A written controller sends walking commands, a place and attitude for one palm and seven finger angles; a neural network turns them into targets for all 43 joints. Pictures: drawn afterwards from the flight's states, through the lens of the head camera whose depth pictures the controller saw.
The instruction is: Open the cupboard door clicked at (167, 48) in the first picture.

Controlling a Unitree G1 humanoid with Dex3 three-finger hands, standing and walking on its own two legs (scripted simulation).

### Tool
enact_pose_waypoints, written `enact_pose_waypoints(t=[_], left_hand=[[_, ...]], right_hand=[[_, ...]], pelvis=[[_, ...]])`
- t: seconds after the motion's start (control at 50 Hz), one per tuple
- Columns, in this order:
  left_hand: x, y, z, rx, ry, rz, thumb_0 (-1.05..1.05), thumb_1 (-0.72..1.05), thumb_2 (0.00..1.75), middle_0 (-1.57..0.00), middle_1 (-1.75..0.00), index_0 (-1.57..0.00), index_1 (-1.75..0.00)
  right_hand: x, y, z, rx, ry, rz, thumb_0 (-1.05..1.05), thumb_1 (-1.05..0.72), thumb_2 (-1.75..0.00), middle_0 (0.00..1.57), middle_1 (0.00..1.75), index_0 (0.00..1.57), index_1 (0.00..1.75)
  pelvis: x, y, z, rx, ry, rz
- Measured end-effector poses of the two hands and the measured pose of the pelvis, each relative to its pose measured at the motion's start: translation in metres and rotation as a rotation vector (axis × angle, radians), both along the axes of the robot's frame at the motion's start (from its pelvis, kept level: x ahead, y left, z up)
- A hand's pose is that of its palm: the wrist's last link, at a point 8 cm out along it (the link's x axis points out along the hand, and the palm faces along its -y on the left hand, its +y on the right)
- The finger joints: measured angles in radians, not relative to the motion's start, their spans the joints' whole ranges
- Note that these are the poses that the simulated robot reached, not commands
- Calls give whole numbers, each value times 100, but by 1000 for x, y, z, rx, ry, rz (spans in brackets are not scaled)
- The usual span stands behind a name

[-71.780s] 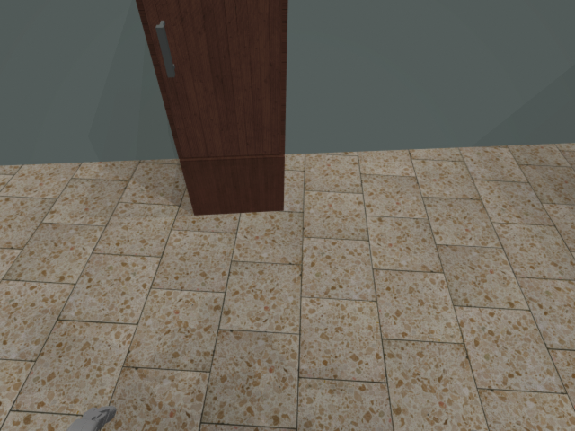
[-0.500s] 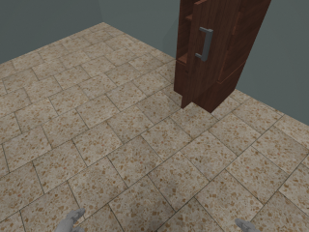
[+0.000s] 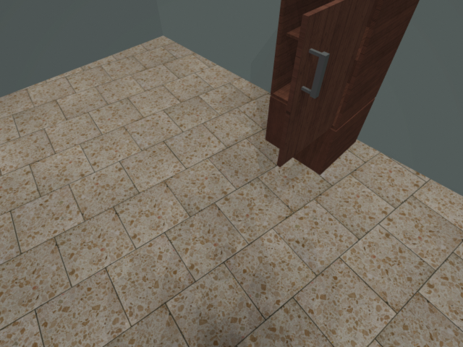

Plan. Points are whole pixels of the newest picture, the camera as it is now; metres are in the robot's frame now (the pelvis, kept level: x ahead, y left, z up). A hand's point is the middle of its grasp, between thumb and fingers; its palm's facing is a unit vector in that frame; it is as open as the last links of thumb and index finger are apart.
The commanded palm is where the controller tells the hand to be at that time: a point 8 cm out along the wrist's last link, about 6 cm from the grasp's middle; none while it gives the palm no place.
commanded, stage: let the arm hang, fingers relaxed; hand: left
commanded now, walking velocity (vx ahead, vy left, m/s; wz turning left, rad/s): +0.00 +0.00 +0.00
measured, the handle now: (313, 73) +0.86 -0.21 +0.02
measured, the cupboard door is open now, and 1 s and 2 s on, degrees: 89 89 89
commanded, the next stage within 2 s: look to check the result in 0.38 s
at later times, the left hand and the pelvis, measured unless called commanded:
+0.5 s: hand out of the picture +0.01 +0.16 -0.18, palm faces +0.01 -0.98 -0.18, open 7.4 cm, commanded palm none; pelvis +0.01 +0.00 +0.00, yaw -1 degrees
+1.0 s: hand out of the picture +0.03 +0.17 -0.18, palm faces +0.01 -0.98 -0.19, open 7.4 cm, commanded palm none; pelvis +0.03 -0.01 +0.00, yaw -1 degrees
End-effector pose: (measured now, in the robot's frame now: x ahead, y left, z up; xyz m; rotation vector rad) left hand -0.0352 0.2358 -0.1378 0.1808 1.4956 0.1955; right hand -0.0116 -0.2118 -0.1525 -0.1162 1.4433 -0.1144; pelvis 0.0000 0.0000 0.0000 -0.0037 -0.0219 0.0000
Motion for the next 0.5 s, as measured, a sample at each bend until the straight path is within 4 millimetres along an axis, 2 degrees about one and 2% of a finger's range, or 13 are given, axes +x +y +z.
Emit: enact_pose_waypoints(t=[0.24, 0.5], left_hand=[[36, -26, -10, -70, -76, -29, 0, 91, 90, -20, -30, -20, -30], [37, -23, -8, -56, -51, -19, 0, 91, 90, -20, -30, -20, -30]], right_hand=[[-4, 0, 4, -13, 2, -37, 1, -91, -89, 20, 30, 20, 29], [0, -2, 5, -19, 17, -44, 1, -90, -90, 20, 30, 20, 29]], pelvis=[[5, 0, 1, 5, 1, -12], [15, -2, 1, 4, 5, -13]])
